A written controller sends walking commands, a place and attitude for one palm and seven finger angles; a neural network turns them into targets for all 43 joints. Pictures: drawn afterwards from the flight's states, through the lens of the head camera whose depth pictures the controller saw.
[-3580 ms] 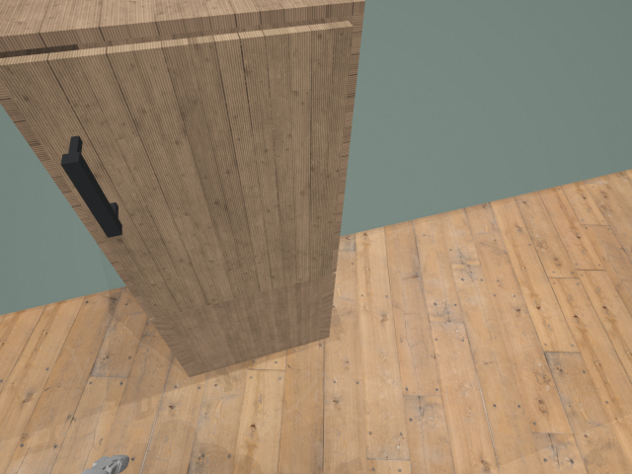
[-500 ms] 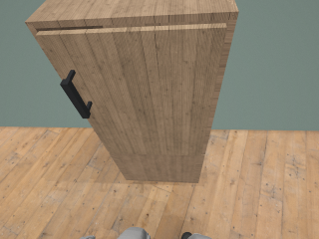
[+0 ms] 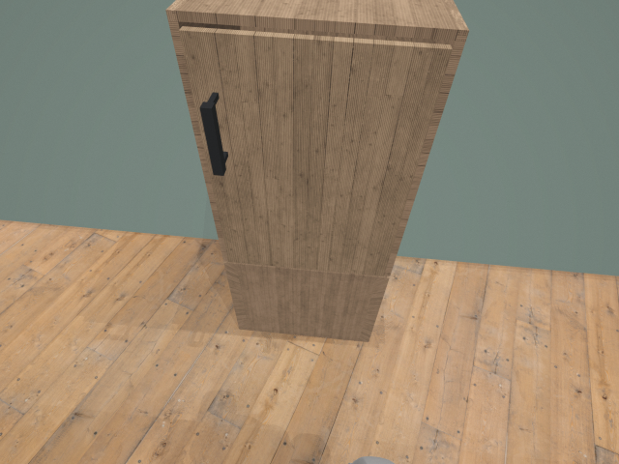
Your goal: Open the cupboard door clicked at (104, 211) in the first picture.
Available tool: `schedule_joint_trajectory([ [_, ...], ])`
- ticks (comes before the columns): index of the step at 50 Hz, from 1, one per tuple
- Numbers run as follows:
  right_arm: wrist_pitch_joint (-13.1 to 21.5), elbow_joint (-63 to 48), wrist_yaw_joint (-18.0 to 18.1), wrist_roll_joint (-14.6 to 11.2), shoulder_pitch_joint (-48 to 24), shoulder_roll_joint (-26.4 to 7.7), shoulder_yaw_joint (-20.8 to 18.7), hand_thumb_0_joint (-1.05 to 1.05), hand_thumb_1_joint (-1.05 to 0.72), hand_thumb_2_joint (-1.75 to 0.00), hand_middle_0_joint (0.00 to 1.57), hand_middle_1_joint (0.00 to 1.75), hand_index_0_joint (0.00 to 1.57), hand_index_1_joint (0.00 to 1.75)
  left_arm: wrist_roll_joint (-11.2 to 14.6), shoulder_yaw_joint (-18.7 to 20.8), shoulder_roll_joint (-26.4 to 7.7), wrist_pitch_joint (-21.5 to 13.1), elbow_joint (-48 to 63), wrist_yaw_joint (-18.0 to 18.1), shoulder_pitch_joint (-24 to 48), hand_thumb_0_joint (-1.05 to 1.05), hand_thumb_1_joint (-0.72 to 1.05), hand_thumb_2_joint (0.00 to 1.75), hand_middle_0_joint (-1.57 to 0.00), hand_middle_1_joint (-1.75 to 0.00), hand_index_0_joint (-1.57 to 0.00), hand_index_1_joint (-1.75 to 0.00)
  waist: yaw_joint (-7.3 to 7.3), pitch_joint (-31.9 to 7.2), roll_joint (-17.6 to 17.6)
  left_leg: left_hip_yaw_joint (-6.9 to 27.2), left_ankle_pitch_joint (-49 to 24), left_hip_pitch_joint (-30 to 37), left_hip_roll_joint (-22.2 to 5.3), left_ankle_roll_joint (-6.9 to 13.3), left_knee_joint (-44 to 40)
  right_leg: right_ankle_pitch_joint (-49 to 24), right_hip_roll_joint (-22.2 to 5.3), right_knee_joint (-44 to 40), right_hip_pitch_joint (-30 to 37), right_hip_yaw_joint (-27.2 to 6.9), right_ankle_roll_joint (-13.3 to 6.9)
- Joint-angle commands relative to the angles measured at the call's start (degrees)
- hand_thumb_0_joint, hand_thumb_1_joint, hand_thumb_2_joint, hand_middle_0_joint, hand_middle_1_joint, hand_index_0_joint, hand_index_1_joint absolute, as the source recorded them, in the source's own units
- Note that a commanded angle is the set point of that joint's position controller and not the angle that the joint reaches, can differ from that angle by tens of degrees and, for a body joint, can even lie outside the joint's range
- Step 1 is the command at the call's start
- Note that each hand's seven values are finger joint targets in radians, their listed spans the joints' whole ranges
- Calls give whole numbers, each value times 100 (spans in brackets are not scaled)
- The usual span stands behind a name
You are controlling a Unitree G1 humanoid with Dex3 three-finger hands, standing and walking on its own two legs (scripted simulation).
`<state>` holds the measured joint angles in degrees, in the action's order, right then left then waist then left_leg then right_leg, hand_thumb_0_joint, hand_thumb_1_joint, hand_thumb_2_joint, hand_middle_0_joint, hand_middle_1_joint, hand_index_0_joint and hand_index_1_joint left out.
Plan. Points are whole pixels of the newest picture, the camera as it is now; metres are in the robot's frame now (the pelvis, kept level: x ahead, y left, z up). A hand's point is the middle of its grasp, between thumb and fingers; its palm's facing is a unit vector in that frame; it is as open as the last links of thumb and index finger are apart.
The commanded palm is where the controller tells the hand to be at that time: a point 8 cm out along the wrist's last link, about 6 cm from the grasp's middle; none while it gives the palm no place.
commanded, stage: shuffle to correct the standing spot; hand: left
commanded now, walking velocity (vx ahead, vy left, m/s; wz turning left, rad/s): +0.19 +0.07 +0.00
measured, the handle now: (216, 135) +0.63 +0.22 +0.08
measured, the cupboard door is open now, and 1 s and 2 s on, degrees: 0 0 0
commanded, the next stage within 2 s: come to a stop and stand still in 0.80 s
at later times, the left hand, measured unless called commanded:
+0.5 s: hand out of the picture -0.08 +0.21 -0.18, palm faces +0.05 -0.99 -0.14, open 7.3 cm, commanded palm none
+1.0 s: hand (163, 422) +0.21 +0.24 -0.16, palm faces -0.03 -0.98 -0.22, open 7.3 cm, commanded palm none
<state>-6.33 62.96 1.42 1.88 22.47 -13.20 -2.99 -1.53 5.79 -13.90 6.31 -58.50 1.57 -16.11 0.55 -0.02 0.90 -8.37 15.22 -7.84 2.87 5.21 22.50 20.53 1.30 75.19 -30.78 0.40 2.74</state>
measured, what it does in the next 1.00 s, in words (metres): walks ahead: right foot, then left foot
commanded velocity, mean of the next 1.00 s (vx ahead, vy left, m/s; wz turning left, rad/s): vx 0.13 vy -0.01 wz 0.00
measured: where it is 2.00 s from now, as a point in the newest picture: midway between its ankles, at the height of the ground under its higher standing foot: outside the picture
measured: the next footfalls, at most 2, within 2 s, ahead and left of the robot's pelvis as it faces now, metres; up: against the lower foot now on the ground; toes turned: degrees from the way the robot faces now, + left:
right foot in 0.20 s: -0.10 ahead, -0.11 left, +0.00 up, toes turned -5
left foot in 0.54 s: +0.10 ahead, +0.21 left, +0.00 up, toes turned +5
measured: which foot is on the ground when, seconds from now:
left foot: down 0.00-0.20, up 0.22-0.52, down 0.54-0.90, up 0.92-1.00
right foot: up 0.00-0.18, down 0.20-0.54, up 0.56-0.88, down 0.90-1.00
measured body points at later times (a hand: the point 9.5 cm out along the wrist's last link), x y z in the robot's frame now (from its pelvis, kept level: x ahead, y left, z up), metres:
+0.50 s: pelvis -0.01 +0.06 -0.01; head +0.01 +0.07 +0.44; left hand -0.08 +0.26 -0.17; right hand +0.00 -0.19 -0.16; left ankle +0.05 +0.20 -0.72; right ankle -0.14 -0.11 -0.74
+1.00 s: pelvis +0.12 +0.07 -0.01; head +0.13 +0.05 +0.44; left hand +0.21 +0.29 -0.15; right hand +0.07 -0.13 -0.18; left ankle +0.07 +0.20 -0.71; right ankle +0.13 -0.01 -0.74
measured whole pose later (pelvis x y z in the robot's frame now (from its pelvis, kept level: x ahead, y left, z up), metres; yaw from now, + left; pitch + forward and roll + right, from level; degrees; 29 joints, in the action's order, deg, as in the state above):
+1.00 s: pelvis +0.12 +0.07 -0.01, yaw -3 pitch -1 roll +0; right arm -0.6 65.1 0.9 1.1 18.1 -7.1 -2.2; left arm -1.1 2.2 -8.0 -2.1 -58.9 0.6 -9.7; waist -1.8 2.6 -2.8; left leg -4.6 28.0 -16.4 -3.9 -0.4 47.4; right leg 16.1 -0.6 31.4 -14.8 7.8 -3.5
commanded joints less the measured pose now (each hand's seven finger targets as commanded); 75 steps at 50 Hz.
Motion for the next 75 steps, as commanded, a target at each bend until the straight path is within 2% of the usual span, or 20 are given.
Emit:
schedule_joint_trajectory([
  [1,514,-444,143,9,101,-598,-74,0,-90,-90,20,30,20,30,-12,-141,-269,-236,325,17,270,0,90,90,-20,-30,-20,-30,-313,441,-454,1981,737,730,-1626,709,-1037,707,-306,-2119,-376,155,-72],
  [4,588,-301,166,1,526,-574,-8,0,-90,-90,20,30,20,30,-1,-318,-96,-276,243,-11,162,0,90,90,-20,-30,-20,-30,-461,144,-953,2216,789,1035,-1733,689,-1181,1292,-278,-3825,552,274,-205],
  [8,591,-349,101,-68,117,-493,8,0,-90,-90,20,30,20,30,59,-321,-50,-390,-385,-2,-1060,0,90,90,-20,-30,-20,-30,74,241,-555,1261,818,-433,-1111,-233,-881,-30,-395,-6042,2941,391,-544],
  [10,614,-619,29,-122,-376,-150,29,0,-90,-90,20,30,20,30,-21,-203,-570,-475,-595,67,-1528,0,90,90,-20,-30,-20,-30,293,876,1384,250,1150,-2364,-178,-673,1288,1215,-2171,-6914,3336,-2030,-1344],
  [11,605,-807,-59,-8,-810,-447,-19,0,-90,-90,20,30,20,30,3,-202,-658,-558,-481,107,-1303,0,90,90,-20,-30,-20,-30,323,1308,946,546,1291,-2764,-440,-560,2173,1429,-2721,-7238,2688,-2372,-1557],
  [15,558,-647,-232,-24,-563,-246,-118,0,-90,-90,20,30,20,30,14,-228,-275,-849,-309,67,-543,0,90,90,-20,-30,-20,-30,-156,1477,821,755,99,-2706,-674,-585,3455,459,-1948,-7055,2092,-1042,-1095],
  [20,648,-791,-245,-70,-934,26,-98,0,-90,-90,20,30,20,30,-52,-174,-277,-941,-462,53,-843,0,90,90,-20,-30,-20,-30,-5,1295,801,486,192,-2349,-830,-743,2517,-920,-1866,-6556,2259,-502,-961],
  [25,853,-460,-185,-48,48,-17,-105,0,-90,-90,20,30,20,30,-30,-88,-415,-844,-497,-4,-809,0,90,90,-20,-30,-20,-30,-344,494,381,-23,-360,221,-328,-661,582,-1506,-1257,-4666,1623,152,-575],
  [27,932,-141,-41,1,1352,-1116,-359,0,-90,-90,20,30,20,30,77,-170,148,-769,-252,-67,-896,0,90,90,-20,-30,-20,-30,-724,-506,-2349,2734,-414,1506,-2313,-86,-378,1447,-129,-1776,223,782,-144],
  [28,862,-106,21,-10,1398,-1196,-323,0,-90,-90,20,30,20,30,56,-169,160,-735,-50,-41,-591,0,90,90,-20,-30,-20,-30,-699,-480,-2046,3341,-44,1197,-2677,243,-935,1687,-162,-901,-31,130,-301],
  [31,951,-357,68,1,103,-465,-124,0,-90,-90,20,30,20,30,27,-174,171,-764,-90,-141,-72,0,90,90,-20,-30,-20,-30,-314,322,-683,2339,-17,-195,-2322,357,-950,563,-812,-602,-93,-23,-340],
  [43,858,-129,44,-20,-301,-233,-108,0,-90,-90,20,30,20,30,11,-186,168,-724,-120,-179,-328,0,90,90,-20,-30,-20,-30,168,318,-225,1065,101,-987,-1715,-3,-189,-885,-370,-4665,2288,554,-254],
  [46,763,-352,-23,-96,-411,198,3,0,-90,-90,20,30,20,30,28,-69,-693,-811,-268,-55,-924,0,90,90,-20,-30,-20,-30,388,299,1712,179,2108,-2334,-596,-548,2768,-312,-2380,-6379,2869,-2116,-1245],
  [52,649,62,66,-164,-261,593,102,0,-90,-90,20,30,20,30,28,-237,-125,-861,-53,76,256,0,90,90,-20,-30,-20,-30,-125,137,141,595,1044,-1160,-779,-737,2179,-4822,-1636,-5465,2202,-273,-1302],
  [57,566,-20,107,-128,-217,321,-28,0,-90,-90,20,30,20,30,94,-105,-251,-659,17,130,255,0,90,90,-20,-30,-20,-30,-162,-65,421,410,-918,-445,-653,-780,459,-4586,-1431,-4606,2240,-189,-977],
  [62,592,-236,207,-55,-372,-434,-163,0,-90,-90,20,30,20,30,106,-135,-64,-482,235,147,320,0,90,90,-20,-30,-20,-30,-234,-250,-1698,1862,-6659,572,-2432,661,65,1493,-226,-2310,939,25,-173],
  [72,557,-684,132,-36,-1175,-676,-333,0,-90,-90,20,30,20,30,53,-144,30,-487,252,8,-53,0,90,90,-20,-30,-20,-30,-4,-607,-1134,1147,-3683,332,-1836,187,406,-147,-274,-4125,1659,181,-194],
  [73,698,-935,91,-277,-1548,-981,-382,0,-90,-90,20,30,20,30,82,-228,-223,-670,119,137,-617,0,90,90,-20,-30,-20,-30,337,-1438,-146,960,-3478,546,-1754,-259,1718,-1370,-608,-5472,1794,-481,-220],
  [74,663,-1276,-62,-213,-1203,-274,-260,0,-90,-90,20,30,20,30,-35,-131,-664,-709,591,155,-112,0,90,90,-20,-30,-20,-30,45,-870,1546,400,290,-1344,-633,-497,2268,-3209,-1474,-5327,2320,-1400,-477],
  [75,613,-1351,-84,-106,-1257,-105,-198,0,-90,-90,20,30,20,30,-40,-147,-599,-762,662,182,-154,0,90,90,-20,-30,-20,-30,112,-679,1040,614,1287,-1860,-391,-537,2965,-4821,-1767,-4916,2531,-1609,-897],
])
